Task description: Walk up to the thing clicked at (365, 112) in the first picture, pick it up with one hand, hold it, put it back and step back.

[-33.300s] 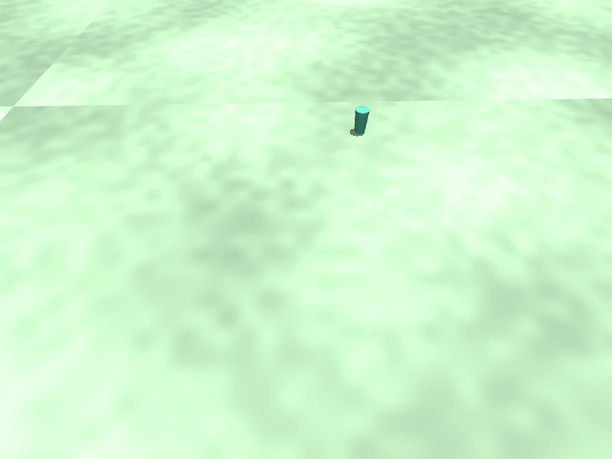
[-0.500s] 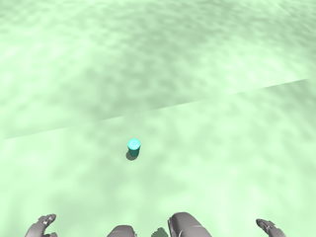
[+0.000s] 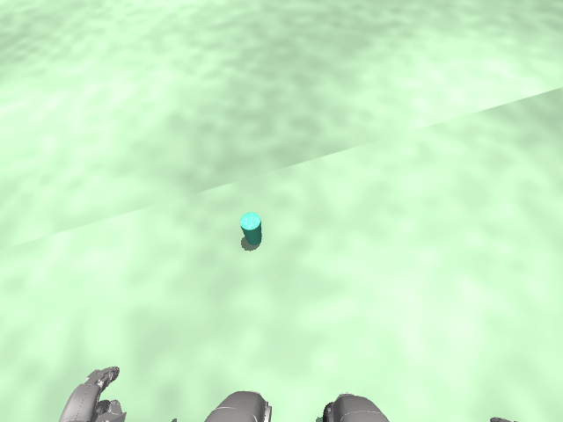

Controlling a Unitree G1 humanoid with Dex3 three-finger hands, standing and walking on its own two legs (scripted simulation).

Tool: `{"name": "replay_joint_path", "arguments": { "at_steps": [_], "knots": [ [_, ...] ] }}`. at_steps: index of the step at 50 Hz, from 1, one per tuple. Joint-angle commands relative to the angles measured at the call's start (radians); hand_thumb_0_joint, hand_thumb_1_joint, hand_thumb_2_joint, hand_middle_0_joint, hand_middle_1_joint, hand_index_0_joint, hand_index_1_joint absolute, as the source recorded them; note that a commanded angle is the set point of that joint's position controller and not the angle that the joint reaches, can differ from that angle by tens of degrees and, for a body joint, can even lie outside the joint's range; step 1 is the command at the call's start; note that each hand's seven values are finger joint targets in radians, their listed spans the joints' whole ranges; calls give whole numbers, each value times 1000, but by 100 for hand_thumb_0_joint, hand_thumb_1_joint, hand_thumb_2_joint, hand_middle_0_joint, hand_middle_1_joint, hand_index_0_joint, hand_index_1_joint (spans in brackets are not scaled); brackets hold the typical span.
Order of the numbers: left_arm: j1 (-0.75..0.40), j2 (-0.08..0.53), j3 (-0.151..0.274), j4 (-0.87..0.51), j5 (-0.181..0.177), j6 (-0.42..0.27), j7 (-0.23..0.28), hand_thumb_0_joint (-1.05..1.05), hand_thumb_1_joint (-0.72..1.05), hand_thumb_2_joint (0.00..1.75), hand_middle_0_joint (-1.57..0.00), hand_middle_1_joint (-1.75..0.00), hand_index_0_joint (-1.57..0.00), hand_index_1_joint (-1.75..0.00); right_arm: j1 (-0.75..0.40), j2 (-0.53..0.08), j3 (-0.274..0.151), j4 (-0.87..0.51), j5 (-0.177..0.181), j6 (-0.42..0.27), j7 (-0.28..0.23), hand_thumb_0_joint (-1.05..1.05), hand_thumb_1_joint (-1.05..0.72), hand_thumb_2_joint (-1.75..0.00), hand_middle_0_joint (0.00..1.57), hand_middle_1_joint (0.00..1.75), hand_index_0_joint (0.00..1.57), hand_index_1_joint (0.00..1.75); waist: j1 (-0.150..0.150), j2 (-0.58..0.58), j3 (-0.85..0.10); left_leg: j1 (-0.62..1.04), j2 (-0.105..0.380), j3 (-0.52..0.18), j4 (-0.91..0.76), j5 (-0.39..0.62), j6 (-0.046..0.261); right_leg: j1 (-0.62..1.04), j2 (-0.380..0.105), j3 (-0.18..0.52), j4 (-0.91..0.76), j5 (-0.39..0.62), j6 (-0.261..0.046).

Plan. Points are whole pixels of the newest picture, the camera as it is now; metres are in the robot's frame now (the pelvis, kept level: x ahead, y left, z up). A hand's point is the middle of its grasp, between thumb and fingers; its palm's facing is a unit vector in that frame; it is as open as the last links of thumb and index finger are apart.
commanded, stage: step back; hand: left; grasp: from the side
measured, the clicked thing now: (252, 230) +0.78 +0.18 -0.69
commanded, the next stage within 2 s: stand in 1.72 s
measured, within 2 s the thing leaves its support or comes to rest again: neither
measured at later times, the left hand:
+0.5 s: hand out of the picture -0.10 +0.22 -0.16, palm faces -0.03 -0.92 -0.40, open 7.4 cm
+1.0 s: hand out of the picture -0.25 +0.22 -0.15, palm faces +0.05 -0.93 -0.37, open 7.4 cm
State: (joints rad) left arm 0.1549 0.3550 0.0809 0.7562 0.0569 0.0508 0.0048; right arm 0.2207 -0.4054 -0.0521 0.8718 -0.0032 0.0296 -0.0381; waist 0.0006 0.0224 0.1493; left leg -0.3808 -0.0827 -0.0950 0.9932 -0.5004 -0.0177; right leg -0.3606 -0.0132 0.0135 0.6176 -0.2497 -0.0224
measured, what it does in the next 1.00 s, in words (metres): walks backwards: left foot, then right foot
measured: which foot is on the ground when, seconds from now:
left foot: up 0.00-0.06, down 0.08-0.48, up 0.50-0.74, down 0.76-1.00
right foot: down 0.00-0.10, up 0.12-0.42, down 0.44-0.78, up 0.80-0.98, down 1.00-1.00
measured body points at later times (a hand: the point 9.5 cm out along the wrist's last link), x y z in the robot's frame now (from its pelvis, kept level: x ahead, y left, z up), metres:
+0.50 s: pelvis -0.18 -0.05 -0.02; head -0.13 -0.05 +0.43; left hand -0.09 +0.27 -0.13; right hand -0.03 -0.38 -0.11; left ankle -0.06 +0.11 -0.72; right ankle -0.19 -0.19 -0.73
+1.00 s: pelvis -0.30 -0.06 +0.00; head -0.30 -0.05 +0.45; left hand -0.25 +0.27 -0.12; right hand -0.21 -0.35 -0.12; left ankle -0.28 +0.06 -0.73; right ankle -0.30 -0.18 -0.72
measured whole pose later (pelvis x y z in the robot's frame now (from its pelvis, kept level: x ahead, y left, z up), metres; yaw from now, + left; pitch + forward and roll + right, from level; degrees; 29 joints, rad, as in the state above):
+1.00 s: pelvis -0.30 -0.06 +0.00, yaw +2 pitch -2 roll +1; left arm 0.23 0.40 0.08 0.95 0.03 0.02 -0.02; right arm 0.21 -0.33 -0.04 0.94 -0.05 0.00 0.02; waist 0.01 -0.03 0.05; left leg -0.28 -0.02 -0.01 0.60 -0.29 0.02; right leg -0.27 -0.02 0.01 0.68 -0.47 -0.02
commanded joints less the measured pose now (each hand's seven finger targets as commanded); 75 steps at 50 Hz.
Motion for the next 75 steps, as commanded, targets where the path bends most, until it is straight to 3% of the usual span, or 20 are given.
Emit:
{"name": "replay_joint_path", "arguments": {
  "at_steps": [1,4,7,11,21,23,24,25,29,37,39,40,44,50,54,58,67,69,71,75],
  "knots": [
    [14,229,69,-97,-17,-9,28,0,90,90,-20,-30,-20,-30,28,-141,-41,-91,-15,-43,-10,0,-90,-90,20,30,20,30,39,-244,-245,-45,71,58,-367,40,12,388,-219,208,-16,529,-180],
    [-9,210,49,-122,-35,17,13,0,90,90,-20,-30,-20,-30,79,-181,-64,-68,-34,-48,-7,0,-90,-90,20,30,20,30,10,-113,-258,201,112,6,-604,419,50,143,-124,138,115,273,-79],
    [-102,237,72,-135,-27,19,25,0,90,90,-20,-30,-20,-30,-21,-370,-105,-115,-40,-49,-6,0,-90,-90,20,30,20,30,-40,205,-163,21,553,-512,-666,606,355,-75,63,184,578,-411,7],
    [11,220,73,-69,-42,19,9,0,90,90,-20,-30,-20,-30,-101,-222,-63,-128,-38,-52,-17,0,-90,-90,20,30,20,30,40,59,-133,127,328,-127,-535,744,231,-163,119,203,700,-256,7],
    [125,189,51,32,-33,-29,9,0,90,90,-20,-30,-20,-30,-102,-251,-67,-137,-20,2,2,0,-90,-90,20,30,20,30,20,183,-285,199,254,-18,-320,615,189,173,43,-43,-235,18,28],
    [154,282,76,49,-12,-32,7,0,90,90,-20,-30,-20,-30,-107,-181,-45,-159,-8,7,7,0,-90,-90,20,30,20,30,28,-16,-240,-99,137,10,-204,263,90,261,-73,189,-188,38,-35],
    [98,391,100,13,-15,-24,5,0,90,90,-20,-30,-20,-30,-148,-144,-43,-195,-1,3,-4,0,-90,-90,20,30,20,30,53,-266,-188,-190,-6,32,-24,-67,36,97,-294,442,-265,20,-183],
    [0,448,101,-27,-7,-23,12,0,90,90,-20,-30,-20,-30,-131,-195,-70,-177,-6,6,-15,0,-90,-90,20,30,20,30,62,-324,-115,-83,44,-39,145,-139,12,-160,-424,602,-340,-46,-288],
    [-95,282,62,-33,-6,-37,22,0,90,90,-20,-30,-20,-30,-69,-174,-51,-110,4,1,3,0,-90,-90,20,30,20,30,-13,-170,-84,-107,-21,-34,203,2,26,-37,-205,198,-164,232,-177],
    [0,267,50,-7,-29,-27,19,0,90,90,-20,-30,-20,-30,63,-148,-56,-25,-35,-44,13,0,-90,-90,20,30,20,30,-2,-194,-255,195,54,63,-686,217,36,183,-185,169,74,194,-109],
    [91,146,15,8,-41,-24,17,0,90,90,-20,-30,-20,-30,-26,-257,-86,-42,-60,-48,12,0,-90,-90,20,30,20,30,62,139,-220,403,332,-376,-683,245,133,-253,14,12,314,-290,-11],
    [-1,227,35,20,-33,-27,32,0,90,90,-20,-30,-20,-30,-40,-328,-86,-53,-41,-46,19,0,-90,-90,20,30,20,30,-6,158,-174,116,460,-475,-727,26,277,-127,-32,72,350,-371,4],
    [37,234,45,90,-48,-37,-9,0,90,90,-20,-30,-20,-30,-169,-192,-46,-55,-44,-64,22,0,-90,-90,20,30,20,30,55,124,-48,-45,258,-166,-710,-70,165,3,-20,55,298,-172,-5],
    [90,191,43,164,-23,-80,-4,0,90,90,-20,-30,-20,-30,-89,-198,-59,-13,-36,-35,44,0,-90,-90,20,30,20,30,46,101,-117,5,224,-107,-580,-131,142,250,43,-65,-241,-132,-18],
    [34,373,85,135,2,-100,11,0,90,90,-20,-30,-20,-30,-102,-184,-61,-32,-36,-40,33,0,-90,-90,20,30,20,30,62,-157,1,-216,102,-61,-47,-40,31,98,-425,622,-478,-674,-229],
    [21,276,60,135,-15,-122,4,0,90,90,-20,-30,-20,-30,-44,-154,-61,11,-32,-57,57,0,-90,-90,20,30,20,30,24,-106,-9,-154,99,-27,-107,103,24,133,-243,293,-424,-411,-159],
    [17,227,20,115,-26,-78,-17,0,90,90,-20,-30,-20,-30,42,-151,-72,62,-31,-88,42,0,-90,-90,20,30,20,30,-24,-94,-145,313,59,136,-555,260,10,-22,-130,25,-56,-18,-98],
    [58,114,-12,100,-44,-68,-19,0,90,90,-20,-30,-20,-30,83,-253,-90,55,-52,-107,24,0,-90,-90,20,30,20,30,-26,209,-209,397,397,-380,-714,162,108,-196,24,-27,242,-257,-13],
    [29,255,22,132,-41,-53,-3,0,90,90,-20,-30,-20,-30,16,-331,-106,45,-36,-99,24,0,-90,-90,20,30,20,30,-31,110,-122,175,462,-462,-756,-68,259,-123,-29,94,346,-322,-24],
    [95,221,22,165,-46,-51,-8,0,90,90,-20,-30,-20,-30,-35,-233,-77,29,-33,-118,15,0,-90,-90,20,30,20,30,11,107,-128,246,351,-165,-645,398,173,-129,-44,106,296,-193,-12]
  ]
}}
